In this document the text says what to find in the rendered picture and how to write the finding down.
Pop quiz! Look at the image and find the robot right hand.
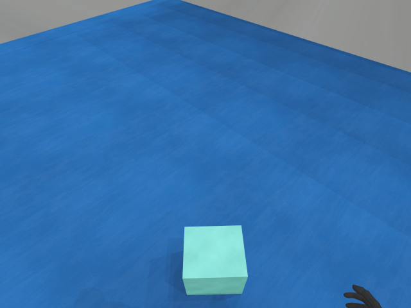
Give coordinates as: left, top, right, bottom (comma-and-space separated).
344, 285, 382, 308

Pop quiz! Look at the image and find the carton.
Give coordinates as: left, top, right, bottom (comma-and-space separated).
182, 225, 248, 295

